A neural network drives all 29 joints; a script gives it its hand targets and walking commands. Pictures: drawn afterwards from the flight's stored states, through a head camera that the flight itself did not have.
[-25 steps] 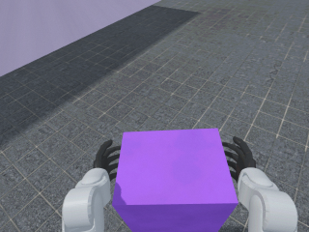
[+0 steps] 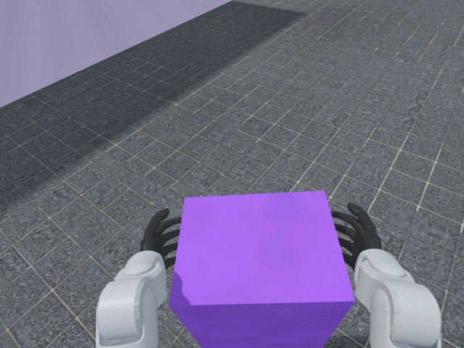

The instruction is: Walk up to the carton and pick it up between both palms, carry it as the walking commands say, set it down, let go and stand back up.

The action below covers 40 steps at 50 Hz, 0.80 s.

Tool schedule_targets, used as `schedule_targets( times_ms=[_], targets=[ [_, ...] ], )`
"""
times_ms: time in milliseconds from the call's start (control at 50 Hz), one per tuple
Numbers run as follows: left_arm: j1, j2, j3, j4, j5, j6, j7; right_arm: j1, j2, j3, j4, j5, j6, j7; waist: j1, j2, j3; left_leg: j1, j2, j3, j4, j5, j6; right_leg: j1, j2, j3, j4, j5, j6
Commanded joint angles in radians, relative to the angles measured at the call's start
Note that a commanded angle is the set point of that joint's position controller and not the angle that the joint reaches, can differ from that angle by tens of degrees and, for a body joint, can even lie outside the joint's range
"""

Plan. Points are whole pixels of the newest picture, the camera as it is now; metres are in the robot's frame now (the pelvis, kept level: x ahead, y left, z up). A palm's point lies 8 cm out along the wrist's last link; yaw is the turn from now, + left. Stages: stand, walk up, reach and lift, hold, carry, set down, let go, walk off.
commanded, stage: carry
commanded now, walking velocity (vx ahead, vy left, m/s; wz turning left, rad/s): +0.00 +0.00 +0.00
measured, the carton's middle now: (258, 277) +0.25 -0.01 -0.01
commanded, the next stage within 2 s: none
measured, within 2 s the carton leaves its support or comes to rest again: neither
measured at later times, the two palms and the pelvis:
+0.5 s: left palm (159, 252) +0.25 +0.15 +0.08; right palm (364, 250) +0.25 -0.17 +0.08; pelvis +0.01 +0.00 +0.00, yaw -1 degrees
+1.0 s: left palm (156, 261) +0.24 +0.15 +0.07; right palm (363, 260) +0.24 -0.16 +0.08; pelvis -0.01 +0.00 +0.00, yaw -1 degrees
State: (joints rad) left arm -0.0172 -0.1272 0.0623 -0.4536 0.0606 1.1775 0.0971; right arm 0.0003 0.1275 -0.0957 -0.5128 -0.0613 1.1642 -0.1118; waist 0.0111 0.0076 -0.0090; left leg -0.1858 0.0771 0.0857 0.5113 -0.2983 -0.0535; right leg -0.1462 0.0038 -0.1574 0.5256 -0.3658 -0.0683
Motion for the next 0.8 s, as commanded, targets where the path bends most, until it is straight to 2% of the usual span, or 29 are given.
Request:
schedule_targets(
  times_ms=[0, 40, 60, 80, 100, 180, 200, 260, 280, 300, 340, 360, 380, 400, 420, 440, 500, 520, 540, 560, 600, 620, 640, 660, 680, 700, 720, 740, 780],
  targets=[
    [-0.43, -0.736, -0.608, -0.117, -0.28, -0.032, -0.114, -0.368, 0.705, 0.69, -0.06, 0.296, -0.003, 0.136, 0.001, -0.062, -0.229, 0.062, 0.044, -0.007, -0.006, 0.331, 0.044, 0.097, -0.174, 0.097, -0.058, 0.834, 0.043],
    [-0.438, -0.725, -0.61, -0.119, -0.275, -0.036, -0.113, -0.36, 0.698, 0.685, -0.046, 0.29, -0.009, 0.138, 0.002, -0.041, -0.221, 0.067, 0.043, -0.003, -0.012, 0.321, 0.043, 0.09, -0.175, 0.102, -0.057, 0.825, 0.043],
    [-0.447, -0.748, -0.628, -0.15, -0.284, -0.035, -0.112, -0.38, 0.717, 0.699, -0.083, 0.307, -0.008, 0.139, 0.002, -0.031, -0.222, 0.074, 0.046, -0.002, -0.018, 0.337, 0.044, 0.086, -0.173, 0.099, -0.052, 0.818, 0.043],
    [-0.454, -0.744, -0.623, -0.142, -0.281, -0.04, -0.114, -0.38, 0.719, 0.695, -0.062, 0.303, -0.012, 0.143, 0.004, -0.037, -0.224, 0.076, 0.05, -0.011, -0.014, 0.357, 0.046, 0.087, -0.168, 0.097, -0.056, 0.808, 0.045],
    [-0.449, -0.764, -0.63, -0.152, -0.283, -0.038, -0.113, -0.404, 0.735, 0.712, -0.094, 0.319, -0.011, 0.142, 0.003, -0.045, -0.217, 0.069, 0.05, -0.006, -0.014, 0.356, 0.048, 0.082, -0.169, 0.096, -0.052, 0.812, 0.046],
    [-0.437, -0.74, -0.615, -0.119, -0.273, -0.043, -0.114, -0.37, 0.707, 0.683, -0.05, 0.291, -0.017, 0.143, 0.005, -0.023, -0.241, 0.099, 0.054, -0.009, -0.006, 0.405, 0.046, 0.087, -0.163, 0.096, -0.042, 0.834, 0.052],
    [-0.427, -0.726, -0.607, -0.109, -0.265, -0.043, -0.113, -0.374, 0.7, 0.685, -0.041, 0.294, -0.016, 0.141, 0.006, -0.034, -0.221, 0.085, 0.051, -0.012, -0.007, 0.388, 0.048, 0.081, -0.16, 0.097, -0.051, 0.819, 0.051],
    [-0.441, -0.73, -0.614, -0.114, -0.266, -0.043, -0.112, -0.375, 0.701, 0.677, -0.033, 0.289, -0.016, 0.141, 0.005, -0.017, -0.21, 0.088, 0.05, -0.003, -0.011, 0.354, 0.046, 0.064, -0.164, 0.107, -0.055, 0.805, 0.051],
    [-0.46, -0.735, -0.616, -0.117, -0.271, -0.048, -0.115, -0.374, 0.708, 0.677, -0.029, 0.285, -0.021, 0.141, 0.004, -0.04, -0.209, 0.081, 0.051, -0.004, -0.014, 0.345, 0.046, 0.072, -0.161, 0.104, -0.056, 0.803, 0.049],
    [-0.461, -0.741, -0.623, -0.131, -0.274, -0.051, -0.115, -0.374, 0.713, 0.677, -0.038, 0.289, -0.023, 0.143, 0.005, -0.023, -0.218, 0.085, 0.049, -0.005, -0.022, 0.357, 0.048, 0.074, -0.158, 0.1, -0.05, 0.785, 0.048],
    [-0.446, -0.754, -0.617, -0.124, -0.272, -0.052, -0.115, -0.407, 0.721, 0.694, -0.07, 0.301, -0.026, 0.143, 0.005, -0.055, -0.216, 0.077, 0.049, 0.002, -0.005, 0.332, 0.048, 0.075, -0.16, 0.098, -0.056, 0.799, 0.053],
    [-0.46, -0.759, -0.627, -0.14, -0.282, -0.053, -0.116, -0.4, 0.723, 0.69, -0.073, 0.3, -0.028, 0.142, 0.004, -0.051, -0.212, 0.065, 0.048, 0.003, -0.009, 0.314, 0.048, 0.077, -0.162, 0.102, -0.056, 0.806, 0.05],
    [-0.448, -0.734, -0.601, -0.089, -0.263, -0.055, -0.117, -0.382, 0.706, 0.667, -0.013, 0.281, -0.028, 0.143, 0.006, -0.036, -0.217, 0.073, 0.049, -0.002, -0.015, 0.321, 0.046, 0.066, -0.162, 0.109, -0.051, 0.794, 0.049],
    [-0.449, -0.741, -0.61, -0.109, -0.273, -0.061, -0.118, -0.39, 0.712, 0.676, -0.043, 0.288, -0.035, 0.143, 0.007, -0.06, -0.216, 0.076, 0.046, 0.005, -0.007, 0.315, 0.045, 0.073, -0.161, 0.108, -0.056, 0.828, 0.05],
    [-0.458, -0.746, -0.615, -0.11, -0.274, -0.063, -0.117, -0.385, 0.712, 0.672, -0.038, 0.284, -0.036, 0.142, 0.007, -0.041, -0.23, 0.077, 0.049, 0.004, -0.011, 0.326, 0.047, 0.081, -0.163, 0.106, -0.047, 0.825, 0.047],
    [-0.448, -0.742, -0.607, -0.107, -0.271, -0.062, -0.117, -0.391, 0.714, 0.678, -0.039, 0.288, -0.036, 0.142, 0.007, -0.062, -0.233, 0.076, 0.048, 0.0, -0.009, 0.343, 0.048, 0.089, -0.163, 0.101, -0.043, 0.833, 0.05],
    [-0.45, -0.738, -0.607, -0.098, -0.263, -0.071, -0.116, -0.39, 0.705, 0.665, -0.021, 0.284, -0.044, 0.146, 0.009, -0.015, -0.231, 0.093, 0.056, -0.006, -0.018, 0.372, 0.051, 0.058, -0.153, 0.099, -0.037, 0.765, 0.048],
    [-0.456, -0.765, -0.629, -0.143, -0.278, -0.07, -0.116, -0.397, 0.729, 0.686, -0.064, 0.303, -0.043, 0.145, 0.007, -0.012, -0.24, 0.095, 0.056, -0.004, -0.012, 0.377, 0.051, 0.058, -0.151, 0.098, -0.041, 0.753, 0.049],
    [-0.44, -0.701, -0.555, -0.003, -0.227, -0.079, -0.119, -0.384, 0.663, 0.613, 0.069, 0.249, -0.054, 0.146, 0.008, -0.015, -0.241, 0.09, 0.057, -0.003, -0.01, 0.383, 0.049, 0.057, -0.151, 0.101, -0.035, 0.764, 0.052],
    [-0.471, -0.771, -0.637, -0.148, -0.283, -0.076, -0.117, -0.402, 0.729, 0.684, -0.069, 0.299, -0.051, 0.144, 0.006, -0.013, -0.229, 0.086, 0.054, 0.002, -0.013, 0.363, 0.05, 0.057, -0.152, 0.099, -0.043, 0.751, 0.052],
    [-0.46, -0.709, -0.571, -0.034, -0.236, -0.09, -0.12, -0.386, 0.677, 0.62, 0.06, 0.253, -0.063, 0.149, 0.008, -0.018, -0.23, 0.072, 0.055, -0.009, -0.019, 0.348, 0.053, 0.049, -0.153, 0.103, -0.044, 0.713, 0.052],
    [-0.469, -0.743, -0.6, -0.082, -0.256, -0.09, -0.119, -0.398, 0.702, 0.649, -0.002, 0.273, -0.064, 0.146, 0.007, -0.026, -0.228, 0.078, 0.056, -0.005, -0.017, 0.341, 0.054, 0.048, -0.15, 0.102, -0.046, 0.714, 0.048],
    [-0.452, -0.691, -0.542, 0.021, -0.215, -0.101, -0.121, -0.386, 0.653, 0.592, 0.103, 0.233, -0.075, 0.149, 0.009, -0.032, -0.224, 0.08, 0.054, -0.007, -0.011, 0.333, 0.056, 0.04, -0.152, 0.107, -0.052, 0.722, 0.05],
    [-0.468, -0.721, -0.577, -0.043, -0.24, -0.11, -0.121, -0.394, 0.686, 0.624, 0.05, 0.255, -0.082, 0.151, 0.008, -0.038, -0.231, 0.084, 0.052, -0.001, -0.008, 0.328, 0.052, 0.047, -0.155, 0.11, -0.05, 0.747, 0.05],
    [-0.492, -0.739, -0.59, -0.063, -0.248, -0.112, -0.122, -0.411, 0.703, 0.635, 0.034, 0.264, -0.085, 0.151, 0.007, -0.034, -0.216, 0.066, 0.051, -0.005, -0.016, 0.307, 0.052, 0.044, -0.154, 0.109, -0.049, 0.72, 0.049],
    [-0.495, -0.774, -0.621, -0.115, -0.271, -0.109, -0.123, -0.433, 0.736, 0.674, -0.038, 0.291, -0.084, 0.15, 0.007, -0.047, -0.198, 0.056, 0.048, -0.003, -0.021, 0.258, 0.053, 0.035, -0.153, 0.109, -0.063, 0.694, 0.049],
    [-0.48, -0.732, -0.563, -0.009, -0.23, -0.115, -0.125, -0.427, 0.693, 0.621, 0.062, 0.253, -0.089, 0.152, 0.008, -0.042, -0.195, 0.047, 0.047, -0.007, -0.028, 0.253, 0.056, 0.029, -0.151, 0.109, -0.059, 0.659, 0.045],
    [-0.482, -0.75, -0.578, -0.035, -0.243, -0.117, -0.125, -0.445, 0.709, 0.644, 0.018, 0.27, -0.094, 0.152, 0.009, -0.049, -0.194, 0.052, 0.052, -0.01, -0.032, 0.258, 0.058, 0.032, -0.144, 0.107, -0.063, 0.638, 0.045],
    [-0.467, -0.727, -0.56, -0.01, -0.231, -0.124, -0.124, -0.419, 0.689, 0.618, 0.062, 0.254, -0.099, 0.15, 0.008, -0.027, -0.21, 0.06, 0.051, -0.006, -0.021, 0.272, 0.058, 0.028, -0.149, 0.115, -0.066, 0.658, 0.048]
  ],
)
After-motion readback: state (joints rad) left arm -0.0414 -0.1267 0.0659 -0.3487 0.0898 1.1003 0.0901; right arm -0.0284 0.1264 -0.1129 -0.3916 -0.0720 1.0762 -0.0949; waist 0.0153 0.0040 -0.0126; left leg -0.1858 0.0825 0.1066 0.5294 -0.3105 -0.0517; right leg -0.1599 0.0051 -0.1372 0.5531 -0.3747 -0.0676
